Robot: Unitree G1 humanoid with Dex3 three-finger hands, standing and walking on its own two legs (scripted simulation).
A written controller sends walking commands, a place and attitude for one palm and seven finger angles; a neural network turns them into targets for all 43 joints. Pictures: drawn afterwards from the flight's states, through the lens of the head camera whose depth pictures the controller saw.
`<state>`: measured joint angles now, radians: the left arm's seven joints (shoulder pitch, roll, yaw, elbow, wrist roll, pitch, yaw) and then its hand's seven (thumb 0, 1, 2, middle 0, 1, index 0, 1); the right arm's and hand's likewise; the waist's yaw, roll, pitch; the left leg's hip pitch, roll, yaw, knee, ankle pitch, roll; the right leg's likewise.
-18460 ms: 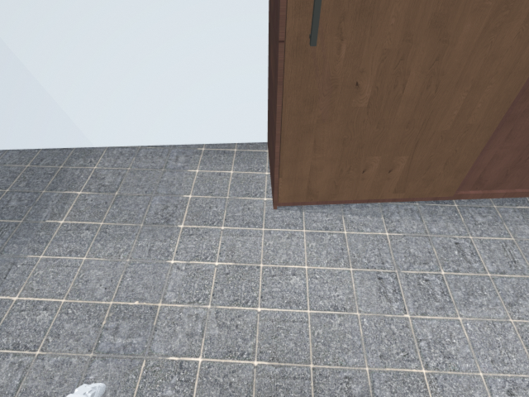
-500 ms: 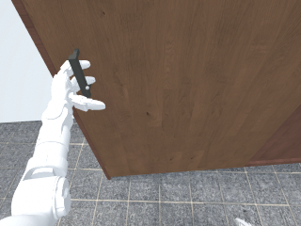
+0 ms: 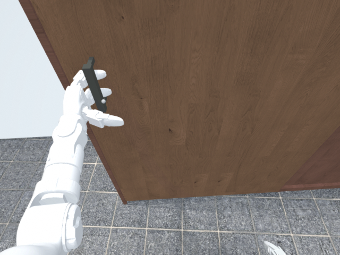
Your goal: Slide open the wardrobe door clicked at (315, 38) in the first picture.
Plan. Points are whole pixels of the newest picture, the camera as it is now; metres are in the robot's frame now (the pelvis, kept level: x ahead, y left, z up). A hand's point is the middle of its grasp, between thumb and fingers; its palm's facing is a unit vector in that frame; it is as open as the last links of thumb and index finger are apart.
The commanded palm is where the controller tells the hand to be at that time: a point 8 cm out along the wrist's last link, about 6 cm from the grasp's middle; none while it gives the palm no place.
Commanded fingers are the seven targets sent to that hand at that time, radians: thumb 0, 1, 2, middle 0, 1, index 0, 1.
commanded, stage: grip the handle and tug to test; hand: left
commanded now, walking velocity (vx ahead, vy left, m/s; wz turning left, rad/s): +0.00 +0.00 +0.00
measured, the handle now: (97, 85) +0.49 +0.21 +0.14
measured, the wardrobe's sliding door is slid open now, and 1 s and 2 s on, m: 0.00 0.00 0.00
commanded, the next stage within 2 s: tug the door sideways, standing still in 1.46 s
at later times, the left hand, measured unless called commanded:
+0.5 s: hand (103, 100) +0.43 +0.18 +0.15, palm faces +0.11 -0.99 +0.01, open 9.6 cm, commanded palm +0.39 +0.22 +0.14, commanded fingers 0.00 0.62 0.78 -0.42 -1.36 -0.42 -1.36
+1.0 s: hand (103, 100) +0.43 +0.18 +0.15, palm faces +0.11 -0.99 +0.01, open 5.8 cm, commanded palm +0.39 +0.22 +0.14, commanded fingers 0.00 0.90 0.90 -0.45 -1.40 -0.45 -1.40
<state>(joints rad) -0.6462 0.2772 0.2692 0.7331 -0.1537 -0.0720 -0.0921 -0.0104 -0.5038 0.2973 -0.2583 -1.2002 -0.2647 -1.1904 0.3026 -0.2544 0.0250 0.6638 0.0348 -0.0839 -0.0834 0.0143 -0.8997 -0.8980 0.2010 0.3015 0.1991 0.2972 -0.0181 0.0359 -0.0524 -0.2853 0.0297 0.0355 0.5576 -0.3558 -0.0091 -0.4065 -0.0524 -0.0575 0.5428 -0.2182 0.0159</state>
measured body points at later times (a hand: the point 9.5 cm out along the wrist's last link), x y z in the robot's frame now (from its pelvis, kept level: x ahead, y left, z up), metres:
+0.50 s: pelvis +0.01 +0.00 +0.00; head +0.03 -0.01 +0.45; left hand +0.42 +0.23 +0.15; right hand +0.13 -0.25 -0.11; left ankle -0.05 +0.12 -0.73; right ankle +0.03 -0.13 -0.73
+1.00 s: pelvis +0.02 +0.01 +0.00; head +0.03 -0.01 +0.45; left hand +0.42 +0.23 +0.15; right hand +0.13 -0.25 -0.11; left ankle -0.05 +0.12 -0.73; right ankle +0.03 -0.13 -0.73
